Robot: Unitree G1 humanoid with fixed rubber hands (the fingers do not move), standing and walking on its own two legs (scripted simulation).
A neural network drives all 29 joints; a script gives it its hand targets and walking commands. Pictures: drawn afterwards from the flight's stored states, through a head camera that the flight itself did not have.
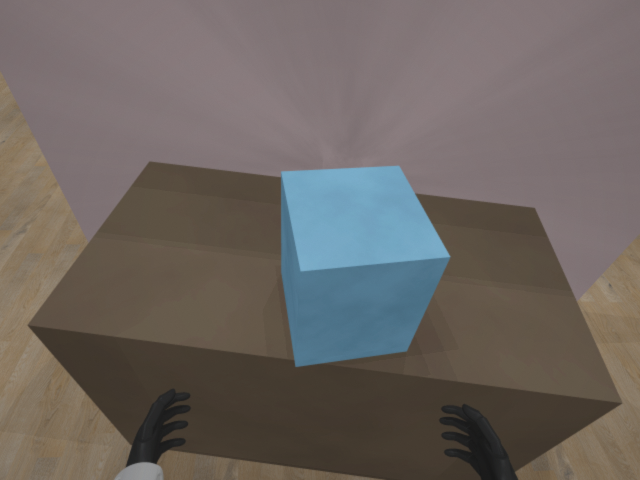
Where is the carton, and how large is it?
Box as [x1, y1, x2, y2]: [281, 166, 449, 366]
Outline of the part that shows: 399,166 281,171 281,273 295,366 405,351 407,349 447,263 449,255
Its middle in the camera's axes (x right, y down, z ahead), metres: +0.05 +0.04 +0.65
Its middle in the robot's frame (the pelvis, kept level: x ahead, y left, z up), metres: +0.46 -0.01 -0.01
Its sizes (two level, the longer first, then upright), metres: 0.210 0.200 0.250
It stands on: a pedestal, 0.64 m high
